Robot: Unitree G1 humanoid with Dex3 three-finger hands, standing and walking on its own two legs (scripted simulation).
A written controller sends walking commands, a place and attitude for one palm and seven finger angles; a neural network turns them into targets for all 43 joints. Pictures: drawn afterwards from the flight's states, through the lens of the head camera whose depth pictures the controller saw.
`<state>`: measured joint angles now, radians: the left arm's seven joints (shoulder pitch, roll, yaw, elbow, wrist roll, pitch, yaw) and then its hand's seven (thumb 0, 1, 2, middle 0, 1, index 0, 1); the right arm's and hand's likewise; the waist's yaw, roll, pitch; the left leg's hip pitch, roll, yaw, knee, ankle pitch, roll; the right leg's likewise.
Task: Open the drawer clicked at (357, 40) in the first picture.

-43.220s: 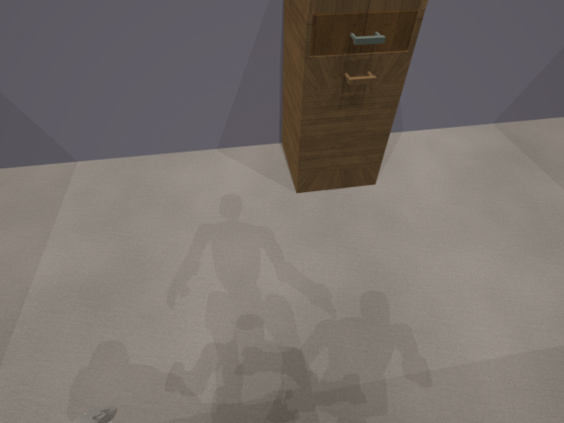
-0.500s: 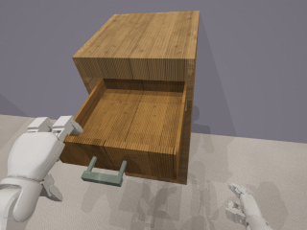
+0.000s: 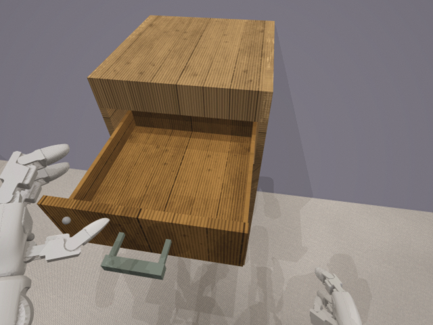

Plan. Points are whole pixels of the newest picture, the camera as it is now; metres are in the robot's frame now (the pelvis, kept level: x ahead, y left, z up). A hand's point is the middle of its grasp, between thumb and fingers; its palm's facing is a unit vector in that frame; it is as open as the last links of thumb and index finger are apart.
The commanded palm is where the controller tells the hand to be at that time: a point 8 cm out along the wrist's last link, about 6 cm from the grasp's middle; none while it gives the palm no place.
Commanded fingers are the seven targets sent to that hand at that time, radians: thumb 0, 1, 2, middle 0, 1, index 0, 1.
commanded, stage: draw the hand back to the body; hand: left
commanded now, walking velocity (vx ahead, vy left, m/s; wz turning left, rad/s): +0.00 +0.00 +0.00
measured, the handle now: (138, 254) +0.23 +0.18 +0.01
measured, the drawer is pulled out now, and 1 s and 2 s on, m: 0.30 0.30 0.30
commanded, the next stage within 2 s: step back with the hand held close in 0.48 s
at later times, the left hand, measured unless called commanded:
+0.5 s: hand (56, 234) +0.17 +0.22 +0.18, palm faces +0.44 -0.80 -0.40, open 7.6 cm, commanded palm +0.12 +0.27 +0.20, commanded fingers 0.00 0.90 0.90 -0.20 -0.30 -0.20 -0.30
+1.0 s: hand (31, 267) +0.14 +0.24 +0.17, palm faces +0.36 -0.80 -0.48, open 7.4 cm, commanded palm +0.07 +0.28 +0.20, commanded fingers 0.00 0.90 0.90 -0.20 -0.30 -0.20 -0.30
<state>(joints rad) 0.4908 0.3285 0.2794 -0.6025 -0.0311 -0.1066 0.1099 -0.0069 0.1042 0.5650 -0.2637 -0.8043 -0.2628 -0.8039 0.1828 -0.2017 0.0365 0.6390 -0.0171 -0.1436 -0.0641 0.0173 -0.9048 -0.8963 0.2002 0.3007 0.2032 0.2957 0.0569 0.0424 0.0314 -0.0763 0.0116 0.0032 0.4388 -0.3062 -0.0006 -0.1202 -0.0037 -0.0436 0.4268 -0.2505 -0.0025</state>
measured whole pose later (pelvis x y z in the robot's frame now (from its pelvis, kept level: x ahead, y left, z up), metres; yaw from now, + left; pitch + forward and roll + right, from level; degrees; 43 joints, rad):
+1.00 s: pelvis -0.05 +0.00 -0.01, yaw +2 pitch +1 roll +0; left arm 0.63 0.42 0.40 -0.66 -0.05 -0.17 0.13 0.01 0.88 0.90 -0.21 -0.30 -0.21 -0.30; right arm 0.21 -0.21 0.00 0.56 0.00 -0.06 -0.09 0.02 -0.91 -0.90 0.20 0.30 0.20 0.30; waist -0.01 -0.02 0.01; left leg -0.30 -0.01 -0.03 0.55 -0.27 0.00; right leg -0.32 -0.03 -0.08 0.53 -0.22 0.00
